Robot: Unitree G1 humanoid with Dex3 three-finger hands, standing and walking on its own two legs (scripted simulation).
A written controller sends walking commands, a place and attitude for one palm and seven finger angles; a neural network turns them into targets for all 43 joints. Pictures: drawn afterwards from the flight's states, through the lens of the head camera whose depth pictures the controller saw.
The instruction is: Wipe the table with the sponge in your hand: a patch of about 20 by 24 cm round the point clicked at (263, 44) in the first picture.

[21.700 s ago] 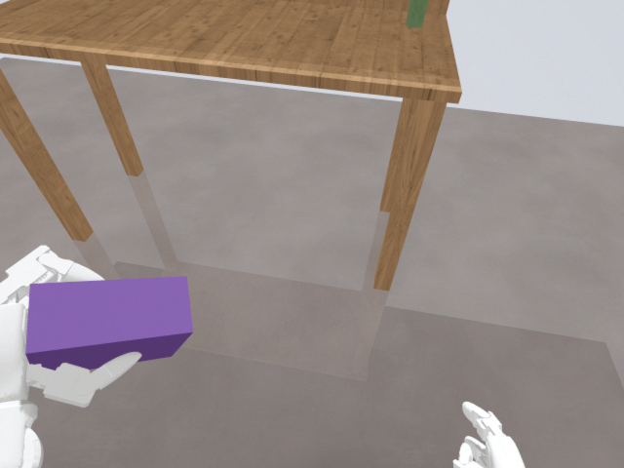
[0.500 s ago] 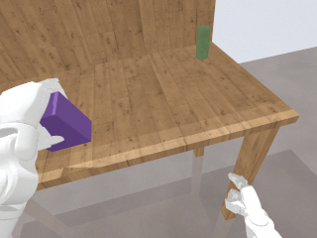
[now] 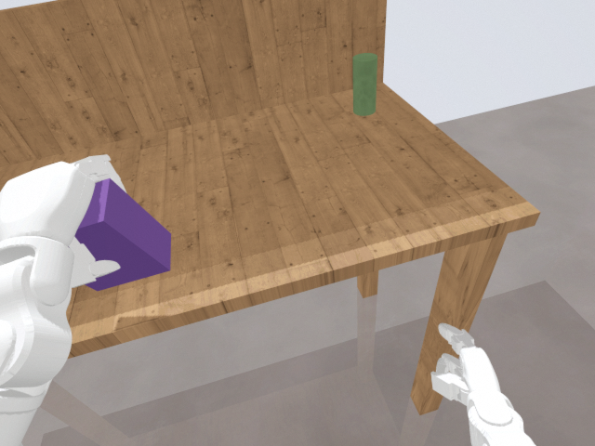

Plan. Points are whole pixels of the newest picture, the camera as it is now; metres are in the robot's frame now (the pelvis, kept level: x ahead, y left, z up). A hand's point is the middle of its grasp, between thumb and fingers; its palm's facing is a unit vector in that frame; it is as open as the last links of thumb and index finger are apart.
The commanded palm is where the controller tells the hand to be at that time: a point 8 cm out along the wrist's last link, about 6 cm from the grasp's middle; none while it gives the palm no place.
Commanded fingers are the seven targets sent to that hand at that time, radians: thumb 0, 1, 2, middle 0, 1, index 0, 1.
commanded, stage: move the sponge above the wiping area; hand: left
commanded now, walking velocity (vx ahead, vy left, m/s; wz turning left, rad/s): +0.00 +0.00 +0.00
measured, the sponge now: (114, 248) +0.26 +0.28 +0.18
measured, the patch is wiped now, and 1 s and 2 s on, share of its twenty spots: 0.00 0.00 0.00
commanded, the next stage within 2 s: none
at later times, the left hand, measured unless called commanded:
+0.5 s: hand (98, 224) +0.26 +0.30 +0.21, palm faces +0.21 -0.06 -0.97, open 9.8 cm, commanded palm +0.21 +0.29 +0.29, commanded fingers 0.00 0.10 1.30 -1.20 -1.60 -1.20 -1.60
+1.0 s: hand (116, 220) +0.28 +0.28 +0.21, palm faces +0.23 -0.09 -0.97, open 9.8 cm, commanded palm +0.23 +0.28 +0.28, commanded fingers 0.00 0.10 1.30 -1.20 -1.60 -1.20 -1.60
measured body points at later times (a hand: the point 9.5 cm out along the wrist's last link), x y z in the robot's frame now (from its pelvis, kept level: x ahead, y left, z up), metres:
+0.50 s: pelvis +0.01 +0.00 +0.00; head -0.01 -0.06 +0.45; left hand +0.25 +0.29 +0.26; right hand +0.27 -0.19 -0.08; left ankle +0.03 +0.10 -0.74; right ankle +0.05 -0.07 -0.74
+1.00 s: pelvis +0.01 +0.01 +0.00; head -0.01 -0.05 +0.45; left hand +0.26 +0.28 +0.26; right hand +0.29 -0.16 -0.07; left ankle +0.03 +0.10 -0.74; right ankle +0.05 -0.07 -0.74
